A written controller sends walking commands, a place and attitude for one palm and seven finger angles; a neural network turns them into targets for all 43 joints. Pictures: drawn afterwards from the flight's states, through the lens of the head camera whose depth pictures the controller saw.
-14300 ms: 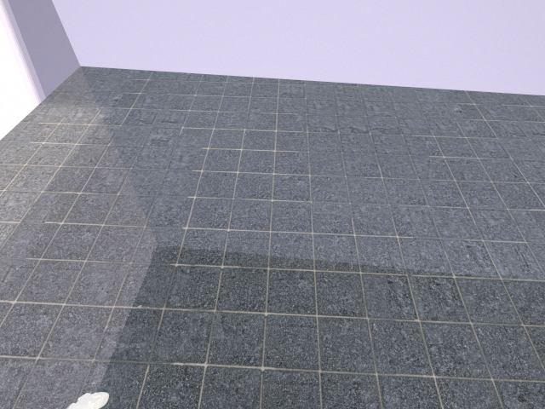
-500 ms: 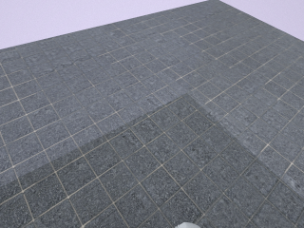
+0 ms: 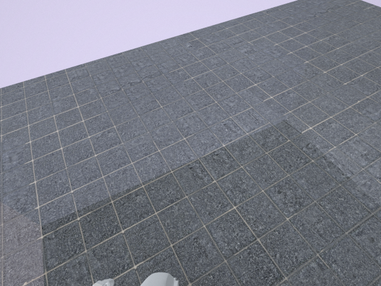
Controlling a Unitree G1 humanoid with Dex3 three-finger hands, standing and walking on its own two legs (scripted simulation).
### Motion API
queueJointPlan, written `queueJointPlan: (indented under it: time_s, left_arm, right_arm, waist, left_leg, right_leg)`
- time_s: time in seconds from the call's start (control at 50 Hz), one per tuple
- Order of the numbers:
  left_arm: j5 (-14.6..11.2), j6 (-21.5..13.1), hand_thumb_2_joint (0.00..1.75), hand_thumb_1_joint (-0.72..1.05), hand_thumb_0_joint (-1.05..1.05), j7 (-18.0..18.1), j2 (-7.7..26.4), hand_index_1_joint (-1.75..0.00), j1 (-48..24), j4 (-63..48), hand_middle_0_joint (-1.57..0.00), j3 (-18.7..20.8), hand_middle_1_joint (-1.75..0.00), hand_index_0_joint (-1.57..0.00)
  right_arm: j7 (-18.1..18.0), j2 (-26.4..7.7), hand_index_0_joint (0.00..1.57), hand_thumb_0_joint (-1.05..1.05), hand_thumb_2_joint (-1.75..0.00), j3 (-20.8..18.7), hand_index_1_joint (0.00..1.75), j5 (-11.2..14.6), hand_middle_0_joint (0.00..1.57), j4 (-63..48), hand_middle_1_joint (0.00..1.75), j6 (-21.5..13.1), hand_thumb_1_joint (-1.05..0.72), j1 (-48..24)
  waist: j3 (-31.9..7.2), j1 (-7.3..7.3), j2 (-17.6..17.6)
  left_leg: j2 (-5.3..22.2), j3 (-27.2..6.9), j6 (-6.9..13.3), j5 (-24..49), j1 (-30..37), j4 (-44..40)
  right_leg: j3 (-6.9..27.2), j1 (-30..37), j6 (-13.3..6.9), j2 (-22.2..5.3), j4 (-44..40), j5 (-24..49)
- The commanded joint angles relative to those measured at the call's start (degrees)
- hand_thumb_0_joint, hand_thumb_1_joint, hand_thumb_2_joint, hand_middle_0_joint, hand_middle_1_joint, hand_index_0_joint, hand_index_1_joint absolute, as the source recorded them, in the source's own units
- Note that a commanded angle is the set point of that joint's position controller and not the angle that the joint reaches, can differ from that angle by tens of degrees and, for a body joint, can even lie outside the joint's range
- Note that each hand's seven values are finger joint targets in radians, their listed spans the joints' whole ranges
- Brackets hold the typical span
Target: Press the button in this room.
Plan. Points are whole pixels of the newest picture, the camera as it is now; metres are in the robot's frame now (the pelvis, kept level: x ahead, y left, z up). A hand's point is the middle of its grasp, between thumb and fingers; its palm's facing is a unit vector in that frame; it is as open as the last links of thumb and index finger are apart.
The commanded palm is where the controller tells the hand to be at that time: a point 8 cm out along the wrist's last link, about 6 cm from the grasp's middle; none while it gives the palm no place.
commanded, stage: turn or walk to find it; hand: left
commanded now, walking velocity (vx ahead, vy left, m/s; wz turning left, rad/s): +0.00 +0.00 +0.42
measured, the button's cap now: out of the picture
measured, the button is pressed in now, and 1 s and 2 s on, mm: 0 0 0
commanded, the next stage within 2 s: stand and wait in 1.64 s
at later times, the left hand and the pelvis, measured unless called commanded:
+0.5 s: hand out of the picture -0.02 +0.28 -0.17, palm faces +0.25 -0.94 -0.25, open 7.4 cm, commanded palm none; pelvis -0.02 +0.05 +0.00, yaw +12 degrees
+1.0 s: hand out of the picture -0.04 +0.19 -0.14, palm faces +0.42 -0.86 -0.28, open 7.4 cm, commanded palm none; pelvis -0.04 -0.02 +0.00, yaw +26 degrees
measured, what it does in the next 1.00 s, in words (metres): steps on the spot, turning left: left foot, then right foot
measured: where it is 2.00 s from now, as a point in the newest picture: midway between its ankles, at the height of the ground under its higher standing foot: outside the picture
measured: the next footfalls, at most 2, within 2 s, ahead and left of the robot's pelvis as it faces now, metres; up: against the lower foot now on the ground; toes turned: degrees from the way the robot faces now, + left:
left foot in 0.28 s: -0.01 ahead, +0.15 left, +0.00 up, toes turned +12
right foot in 0.76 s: +0.05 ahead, -0.08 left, +0.00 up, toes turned +15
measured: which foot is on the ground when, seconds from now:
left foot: up 0.00-0.26, down 0.28-0.76, up 0.78-1.00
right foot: down 0.00-0.28, up 0.30-0.74, down 0.76-1.00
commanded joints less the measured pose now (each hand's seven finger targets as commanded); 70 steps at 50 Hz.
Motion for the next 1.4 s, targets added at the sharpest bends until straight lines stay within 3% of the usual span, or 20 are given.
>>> queueJointPlan:
  time_s: [0.0,0.14,0.2,0.22,0.26,0.3,0.4,0.58,0.68,0.7,0.74,0.78,0.82,0.9,1.1,1.2,1.22,1.24,1.26,1.38]
  left_arm:
    - [0.2,-1.6,0.90,0.90,0.00,0.7,11.8,-0.30,2.2,-3.2,-0.20,3.4,-0.30,-0.20]
    - [0.7,-1.0,0.90,0.90,0.00,0.3,15.2,-0.30,6.9,-0.3,-0.20,4.4,-0.30,-0.20]
    - [0.4,-0.6,0.90,0.90,0.00,0.3,15.2,-0.30,4.8,0.0,-0.20,4.5,-0.30,-0.20]
    - [-0.1,-0.2,0.90,0.90,0.00,0.2,14.5,-0.30,4.7,-0.1,-0.20,4.5,-0.30,-0.20]
    - [-0.4,0.5,0.90,0.90,0.00,-0.3,8.4,-0.30,4.0,-3.1,-0.20,2.8,-0.30,-0.20]
    - [-0.2,1.5,0.90,0.90,0.00,0.2,9.1,-0.30,-2.1,-3.2,-0.20,2.9,-0.30,-0.20]
    - [-0.4,1.0,0.90,0.90,0.00,-0.8,9.7,-0.30,1.4,-0.3,-0.20,3.0,-0.30,-0.20]
    - [-0.6,0.8,0.90,0.90,0.00,-0.3,8.6,-0.30,-3.3,-3.5,-0.20,2.5,-0.30,-0.20]
    - [-0.9,0.0,0.90,0.90,0.00,-0.1,8.9,-0.30,2.5,-2.5,-0.20,2.7,-0.30,-0.20]
    - [-0.8,-0.5,0.90,0.90,0.00,0.1,9.9,-0.30,4.8,-2.0,-0.20,3.0,-0.30,-0.20]
    - [0.4,-1.2,0.90,0.90,0.00,0.6,17.5,-0.30,6.1,-2.7,-0.20,4.4,-0.30,-0.20]
    - [-0.3,-0.8,0.90,0.90,0.00,0.9,15.1,-0.30,2.0,-4.2,-0.20,4.4,-0.30,-0.20]
    - [-0.3,-1.0,0.90,0.90,0.00,0.6,11.9,-0.30,-3.3,-5.5,-0.20,3.3,-0.30,-0.20]
    - [-0.2,-1.6,0.90,0.90,0.00,0.6,10.4,-0.30,-0.5,-4.7,-0.20,3.0,-0.30,-0.20]
    - [0.7,-1.1,0.90,0.90,0.00,0.5,14.0,-0.30,7.7,-0.2,-0.20,4.2,-0.30,-0.20]
    - [0.2,-0.4,0.90,0.90,0.00,0.2,14.5,-0.30,5.6,0.6,-0.20,4.5,-0.30,-0.20]
    - [-0.4,0.0,0.90,0.90,0.00,0.1,13.0,-0.30,5.8,0.3,-0.20,4.3,-0.30,-0.20]
    - [-0.7,0.3,0.90,0.90,0.00,-0.3,9.3,-0.30,6.0,-1.6,-0.20,3.6,-0.30,-0.20]
    - [-0.1,0.8,0.90,0.90,0.00,-0.3,8.8,-0.30,1.9,-3.3,-0.20,2.7,-0.30,-0.20]
    - [-0.1,1.2,0.90,0.90,0.00,-0.9,9.7,-0.30,2.9,0.4,-0.20,3.2,-0.30,-0.20]
  right_arm:
    - [0.2,-2.6,0.20,0.00,-0.90,-0.3,0.30,0.2,0.20,-4.1,0.30,-1.2,-0.90,-1.6]
    - [-0.1,-1.4,0.20,0.00,-0.90,1.1,0.30,1.0,0.20,-5.1,0.30,-2.4,-0.90,-6.0]
    - [-0.3,-1.8,0.20,0.00,-0.90,1.2,0.30,1.0,0.20,-4.3,0.30,-3.1,-0.90,-1.9]
    - [-0.2,-3.4,0.20,0.00,-0.90,0.9,0.30,0.8,0.20,-3.8,0.30,-3.6,-0.90,-0.2]
    - [-0.5,-12.9,0.20,0.00,-0.90,-1.2,0.30,0.4,0.20,-3.9,0.30,-4.0,-0.90,3.3]
    - [-1.7,-11.1,0.20,0.00,-0.90,-0.9,0.30,0.1,0.20,-2.7,0.30,-3.8,-0.90,3.2]
    - [-1.9,-8.0,0.20,0.00,-0.90,0.4,0.30,0.5,0.20,-4.8,0.30,-4.6,-0.90,-2.5]
    - [-1.6,-8.4,0.20,0.00,-0.90,-0.7,0.30,0.0,0.20,-4.8,0.30,-3.8,-0.90,0.3]
    - [-1.4,-8.0,0.20,0.00,-0.90,-1.0,0.30,0.1,0.20,-5.8,0.30,-3.3,-0.90,-2.2]
    - [-1.2,-6.7,0.20,0.00,-0.90,-0.9,0.30,0.5,0.20,-6.1,0.30,-3.4,-0.90,-2.2]
    - [-0.8,-1.7,0.20,0.00,-0.90,-0.2,0.30,0.8,0.20,-8.2,0.30,-3.4,-0.90,-1.7]
    - [-0.8,-4.8,0.20,0.00,-0.90,-1.3,0.30,0.1,0.20,-7.0,0.30,-1.7,-0.90,-2.6]
    - [0.1,-3.4,0.20,0.00,-0.90,-1.1,0.30,-0.2,0.20,-4.2,0.30,-1.0,-0.90,1.0]
    - [0.3,-2.9,0.20,0.00,-0.90,-0.9,0.30,-0.1,0.20,-3.1,0.30,-0.8,-0.90,2.8]
    - [0.0,-1.4,0.20,0.00,-0.90,0.9,0.30,0.7,0.20,-4.5,0.30,-2.0,-0.90,-4.9]
    - [-0.4,-1.9,0.20,0.00,-0.90,1.1,0.30,1.0,0.20,-3.6,0.30,-3.2,-0.90,0.1]
    - [-0.3,-4.7,0.20,0.00,-0.90,0.6,0.30,0.9,0.20,-3.4,0.30,-3.8,-0.90,1.6]
    - [-0.5,-10.4,0.20,0.00,-0.90,-0.7,0.30,0.3,0.20,-3.9,0.30,-4.2,-0.90,2.3]
    - [-0.7,-13.3,0.20,0.00,-0.90,-1.2,0.30,0.3,0.20,-3.6,0.30,-3.5,-0.90,3.8]
    - [-1.9,-7.9,0.20,0.00,-0.90,0.5,0.30,0.5,0.20,-5.0,0.30,-4.4,-0.90,-4.1]
  waist:
    - [-2.3,2.82,-12.8]
    - [-5.8,5.47,-15.6]
    - [-7.6,2.69,-14.6]
    - [-8.6,1.49,-10.7]
    - [-8.3,-0.49,14.6]
    - [-5.4,-1.51,11.6]
    - [-5.9,1.79,4.5]
    - [-5.6,0.05,5.5]
    - [-7.0,3.06,4.8]
    - [-7.9,4.14,1.6]
    - [-6.3,5.01,-20.0]
    - [-1.9,3.50,-15.5]
    - [0.3,0.33,-9.8]
    - [-1.6,1.24,-12.6]
    - [-5.4,5.63,-14.7]
    - [-8.6,2.06,-12.3]
    - [-9.5,0.84,-5.5]
    - [-8.2,0.22,11.3]
    - [-6.0,-1.43,11.2]
    - [-3.8,2.62,3.8]
  left_leg:
    - [2.8,1.2,-1.4,-0.8,-2.3,-1.9]
    - [2.0,6.1,-0.6,-5.4,4.3,-21.1]
    - [1.7,7.8,0.2,2.8,12.0,-34.5]
    - [2.6,6.9,0.9,10.6,19.1,-42.8]
    - [23.5,-17.3,11.0,39.3,29.1,-47.3]
    - [21.3,-15.9,13.1,36.4,22.6,-47.2]
    - [14.0,-7.2,11.3,39.8,23.5,-46.0]
    - [14.0,-14.4,12.8,35.0,22.3,-45.3]
    - [10.4,-16.0,10.3,30.3,13.9,-41.4]
    - [8.3,-14.9,8.0,24.0,9.1,-38.3]
    - [-3.8,-1.1,1.2,-10.3,-6.4,-17.5]
    - [-0.4,-4.4,1.8,-8.6,-3.7,-1.8]
    - [1.0,-2.6,1.0,-0.7,-3.1,4.2]
    - [2.1,-0.5,-1.0,3.7,-3.5,4.7]
    - [2.7,4.6,-0.8,-5.8,2.3,-18.3]
    - [1.8,7.6,0.8,5.6,16.2,-39.1]
    - [5.4,3.1,2.2,11.3,24.2,-45.6]
    - [19.4,-14.7,7.6,23.4,29.4,-48.5]
    - [25.1,-17.8,12.9,29.6,24.2,-49.5]
    - [13.9,-7.4,11.0,32.0,21.0,-48.0]
  right_leg:
    - [8.7,3.2,-5.2,-15.1,-12.3,14.3]
    - [6.7,8.4,-6.6,-16.8,-6.7,27.1]
    - [3.5,6.3,-3.5,-15.9,-1.4,24.9]
    - [1.3,1.9,-0.7,-14.4,3.5,21.1]
    - [-1.2,-19.5,5.9,-3.4,23.3,-20.3]
    - [6.0,-19.9,5.6,-3.3,32.3,-17.7]
    - [6.6,-18.0,6.8,-2.4,33.4,-7.3]
    - [7.0,-14.4,6.7,0.0,20.3,-10.1]
    - [5.4,0.1,5.4,2.5,1.0,-0.6]
    - [6.5,7.2,5.0,0.7,-7.0,4.8]
    - [27.5,12.4,-4.5,-22.3,-14.5,8.7]
    - [26.8,-1.6,-7.3,-21.4,-17.5,-0.5]
    - [15.4,-4.4,-4.4,-15.0,-16.0,-1.1]
    - [9.2,-0.2,-3.5,-13.1,-15.1,4.2]
    - [8.2,8.4,-6.8,-17.0,-10.3,18.2]
    - [2.7,3.4,-2.6,-15.8,-1.4,18.9]
    - [0.2,-4.0,0.5,-13.2,5.6,12.3]
    - [-3.1,-18.5,4.9,-5.6,16.9,-8.7]
    - [0.3,-20.1,5.3,-3.6,24.9,-19.4]
    - [6.3,-19.2,6.4,-2.3,33.4,-6.0]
